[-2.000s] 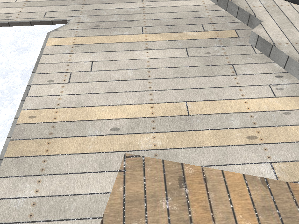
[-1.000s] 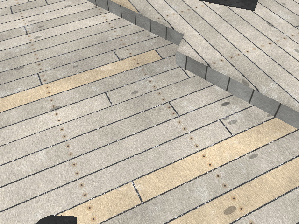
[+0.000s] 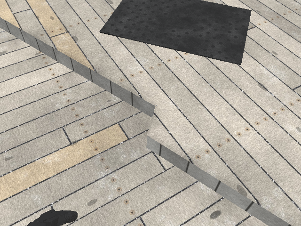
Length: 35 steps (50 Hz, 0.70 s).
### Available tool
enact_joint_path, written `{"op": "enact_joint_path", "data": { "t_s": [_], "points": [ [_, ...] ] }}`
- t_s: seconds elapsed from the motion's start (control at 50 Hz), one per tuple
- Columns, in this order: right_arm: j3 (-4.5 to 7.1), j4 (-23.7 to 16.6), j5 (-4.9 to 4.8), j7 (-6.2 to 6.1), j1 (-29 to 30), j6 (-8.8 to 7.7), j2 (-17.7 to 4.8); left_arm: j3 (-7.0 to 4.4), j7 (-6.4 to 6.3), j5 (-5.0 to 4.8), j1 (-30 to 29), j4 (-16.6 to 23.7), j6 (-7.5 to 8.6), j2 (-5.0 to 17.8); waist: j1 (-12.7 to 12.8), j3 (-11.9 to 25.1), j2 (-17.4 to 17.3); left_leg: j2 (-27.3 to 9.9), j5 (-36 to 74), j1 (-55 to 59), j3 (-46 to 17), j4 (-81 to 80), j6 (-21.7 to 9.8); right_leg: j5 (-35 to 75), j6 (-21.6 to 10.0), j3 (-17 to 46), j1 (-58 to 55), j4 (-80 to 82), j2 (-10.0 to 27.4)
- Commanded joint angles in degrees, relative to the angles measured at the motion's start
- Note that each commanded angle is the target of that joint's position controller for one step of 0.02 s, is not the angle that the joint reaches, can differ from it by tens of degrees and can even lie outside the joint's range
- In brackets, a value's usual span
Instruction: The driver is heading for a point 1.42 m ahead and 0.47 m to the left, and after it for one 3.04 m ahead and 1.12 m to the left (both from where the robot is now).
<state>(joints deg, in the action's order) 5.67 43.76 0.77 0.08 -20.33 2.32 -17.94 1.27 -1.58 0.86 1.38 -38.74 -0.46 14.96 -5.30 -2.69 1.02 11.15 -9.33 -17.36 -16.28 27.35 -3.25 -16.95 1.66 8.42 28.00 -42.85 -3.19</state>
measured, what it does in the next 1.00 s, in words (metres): walks ahead, turning left: right foot, then left foot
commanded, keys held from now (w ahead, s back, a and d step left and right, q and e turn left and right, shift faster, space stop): q+shift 0.42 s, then w+q+shift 0.26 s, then w+shift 0.08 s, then w+e+shift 0.24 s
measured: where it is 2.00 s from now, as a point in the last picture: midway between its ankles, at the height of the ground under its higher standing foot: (16, 131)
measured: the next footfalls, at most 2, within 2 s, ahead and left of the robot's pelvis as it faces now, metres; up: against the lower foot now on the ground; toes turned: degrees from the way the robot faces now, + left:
right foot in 0.06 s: +0.11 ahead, -0.12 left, +0.00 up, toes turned +13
left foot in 0.56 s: -0.02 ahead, +0.07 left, +0.00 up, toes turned +36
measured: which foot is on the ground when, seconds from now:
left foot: down 0.00-0.06, up 0.08-0.54, down 0.56-1.00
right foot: up 0.00-0.04, down 0.06-0.54, up 0.56-0.98, down 1.00-1.00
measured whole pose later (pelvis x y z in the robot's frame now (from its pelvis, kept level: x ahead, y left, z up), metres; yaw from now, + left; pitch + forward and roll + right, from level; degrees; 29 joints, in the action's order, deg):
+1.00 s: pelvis +0.22 +0.17 -0.03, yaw +42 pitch +3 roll -2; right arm 1.7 49.6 2.2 -0.3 -28.4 -4.0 -18.3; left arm -1.3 3.5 1.3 4.0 -37.0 1.3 16.8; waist -3.3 -0.4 -1.6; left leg 2.8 -26.5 17.4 -5.0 9.6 -5.7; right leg -8.6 -7.1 -7.5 35.1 -34.7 -2.2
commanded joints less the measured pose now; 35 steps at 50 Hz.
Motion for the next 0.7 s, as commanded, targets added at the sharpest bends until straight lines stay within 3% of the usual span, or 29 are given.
{"op": "enact_joint_path", "data": {
  "t_s": [0.02,0.04,0.06,0.08,0.1,0.12,0.14,0.16,0.18,0.22,0.3,0.42,0.46,0.5,0.52,0.54,0.56,0.58,0.6,0.62,0.64,0.66,0.7],
  "points": [
    [2.51,-4.7,0.23,-0.21,1.8,0.18,-9.1,-1.87,-0.72,-0.88,2.7,3.4,1.99,6.1,3.5,4.7,-11.1,-13.1,11.7,5.4,-19.1,-3.7,-3.8,-1.5,-1.0,-0.8,-7.2,11.4,-1.9],
    [2.36,-5.3,-0.30,-0.24,3.7,0.17,-8.7,-2.11,-1.15,-0.66,5.4,2.8,2.49,6.4,5.4,4.2,-10.7,-11.4,8.3,2.6,-18.8,-2.1,-1.8,2.1,-1.5,-1.0,-12.9,19.5,-1.1],
    [1.79,-5.8,-0.81,-0.28,3.3,0.02,-6.6,-2.73,-1.74,-0.24,6.9,2.5,2.97,8.5,5.2,5.1,-6.8,-8.4,-3.3,-1.6,-15.7,2.1,0.7,3.9,-2.6,3.0,-19.8,26.1,5.1],
    [0.58,-6.8,-1.53,-0.28,-0.7,-0.11,-1.7,-3.64,-2.16,0.44,5.0,4.0,2.68,13.6,1.9,7.7,7.2,-1.3,-22.8,-8.7,-3.3,15.1,3.9,7.0,-7.8,17.9,-26.5,29.6,21.0],
    [1.70,-6.8,0.10,-0.53,-1.4,-0.01,-7.0,-3.96,-1.73,0.73,4.3,4.1,1.96,13.9,2.2,7.3,10.3,0.5,-27.8,-14.5,6.3,26.3,5.0,17.4,-13.6,25.3,-24.4,28.9,26.7],
    [2.50,-6.1,1.27,-0.28,0.5,0.18,-10.2,-3.41,-1.54,0.02,5.4,4.1,1.49,10.0,2.5,6.5,5.2,-4.3,-23.4,-15.0,8.0,33.1,5.7,23.9,-14.6,19.1,-23.6,27.1,25.2],
    [2.57,-5.7,1.35,0.28,1.2,0.56,-9.9,-2.80,-1.40,-0.24,4.4,4.3,1.23,7.5,2.3,5.1,3.4,-5.7,-20.0,-14.3,8.8,36.1,5.9,26.4,-13.4,11.8,-21.4,25.8,21.2],
    [2.34,-5.5,1.11,0.91,1.1,1.13,-8.8,-2.68,-1.31,0.13,3.4,4.7,0.97,7.1,1.9,4.7,4.2,-6.3,-17.4,-13.9,9.9,39.4,6.3,28.5,-12.1,6.1,-20.4,25.1,17.9],
    [2.04,-5.6,0.75,1.73,1.0,1.64,-8.4,-2.82,-1.47,0.46,3.3,4.9,0.81,7.5,1.9,4.6,6.5,-6.8,-15.7,-14.4,11.5,42.6,6.8,32.0,-11.8,2.1,-20.3,24.3,16.2],
    [1.44,-6.6,-0.15,2.58,3.1,2.15,-7.9,-3.22,-1.22,0.89,5.7,4.8,0.68,7.8,3.2,5.1,7.4,-8.0,-13.9,-15.2,13.7,42.9,7.7,34.3,-11.7,-2.2,-21.6,23.6,15.3],
    [0.43,-9.4,-0.28,3.49,9.3,2.72,-6.7,-4.66,-0.93,1.02,11.4,3.5,0.73,9.8,6.5,4.9,8.6,-10.6,-13.7,-17.3,15.4,35.8,8.0,32.0,-12.9,-4.2,-26.5,23.9,18.4],
    [-0.59,-12.5,-0.84,4.53,13.5,2.98,-4.5,-6.26,0.52,1.29,11.4,3.4,0.88,11.8,6.8,5.8,10.1,-12.1,-15.0,-5.9,20.1,20.5,5.5,27.8,-11.0,-12.3,-22.4,22.1,20.7],
    [-0.54,-13.5,-0.75,4.95,15.3,3.02,-5.4,-7.11,1.26,1.67,13.5,3.2,0.93,13.3,8.2,7.3,11.3,-11.8,-15.9,-2.1,22.4,15.9,3.5,0.9,-9.4,-11.9,-20.6,25.6,22.1],
    [-0.19,-14.1,-0.37,6.08,15.5,2.96,-6.5,-7.71,1.31,1.65,12.6,3.9,0.62,14.7,7.5,5.4,11.2,-11.1,-17.8,2.7,24.0,10.5,1.3,-18.5,-7.4,-11.0,-15.5,28.7,23.9],
    [-0.17,-12.7,-0.32,6.30,12.2,2.64,-6.1,-7.83,1.32,1.34,10.9,4.2,0.36,14.8,5.2,4.6,8.3,-10.3,-15.8,8.9,25.1,5.5,-0.2,-22.2,-5.8,-13.5,-10.9,26.8,23.4],
    [0.26,-8.8,-0.11,5.81,4.2,1.99,-6.4,-7.59,1.32,1.30,9.9,4.4,0.12,13.3,1.9,5.1,2.3,-8.9,-16.6,18.8,24.0,1.4,-2.0,-25.1,-3.7,-17.6,-3.7,18.9,20.9],
    [1.52,-4.5,0.29,4.48,-6.0,1.11,-9.9,-6.34,1.83,1.30,8.5,4.9,-0.07,8.9,-2.9,4.4,-14.1,-16.1,-27.5,27.6,9.9,-7.9,-5.6,-24.3,-1.1,-25.1,7.7,-4.4,14.0],
    [2.12,-6.9,-0.15,3.63,-7.8,0.16,-15.9,-4.71,2.37,2.25,3.3,9.6,0.01,3.9,-4.2,-0.7,-21.9,-30.2,-44.2,29.3,-23.5,-14.8,-12.5,-24.8,1.5,-18.8,30.4,-21.1,4.6],
    [1.75,-7.7,-0.04,2.16,-4.6,-0.06,-14.2,-5.18,2.80,3.29,-4.9,12.8,0.94,7.4,-5.2,-5.1,-11.4,-31.5,-41.0,22.8,-25.0,-19.4,-14.6,-14.5,1.2,-7.9,34.9,-23.1,7.0],
    [0.92,-7.9,0.16,1.08,-1.2,-0.30,-12.6,-5.75,3.41,2.05,-3.5,12.3,1.99,9.3,-1.9,-5.3,-10.5,-29.0,-37.6,19.6,-20.2,-19.4,-14.0,-6.6,1.2,-6.4,31.5,-21.7,8.2],
    [0.50,-8.1,0.20,0.72,0.9,-0.74,-11.4,-6.13,3.90,1.91,1.9,9.4,2.65,10.7,1.3,-4.3,-9.8,-25.5,-31.8,18.4,-14.8,-19.4,-12.8,-1.9,1.7,-6.8,26.9,-20.0,8.6],
    [0.25,-8.5,0.05,0.52,2.5,-1.48,-11.2,-6.35,4.12,2.57,5.3,7.2,2.77,11.2,3.1,-2.9,-9.7,-22.3,-26.8,17.2,-11.0,-19.6,-11.8,0.6,2.2,-7.2,22.6,-18.3,8.6],
    [-0.70,-7.4,-0.15,0.81,1.8,-3.16,-9.1,-6.23,4.31,2.71,6.7,5.2,1.98,10.9,3.9,-2.0,-8.1,-19.2,-19.4,15.4,-6.6,-20.3,-11.4,4.8,2.7,-8.3,18.8,-17.2,7.9]
  ]
}}
Velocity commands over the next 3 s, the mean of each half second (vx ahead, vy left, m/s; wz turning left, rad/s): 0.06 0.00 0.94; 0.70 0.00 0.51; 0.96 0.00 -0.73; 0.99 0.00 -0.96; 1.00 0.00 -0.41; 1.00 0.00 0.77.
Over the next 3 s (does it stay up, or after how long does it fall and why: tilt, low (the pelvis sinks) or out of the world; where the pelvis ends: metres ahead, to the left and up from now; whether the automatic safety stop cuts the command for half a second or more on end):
stays up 1.84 0.37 0.10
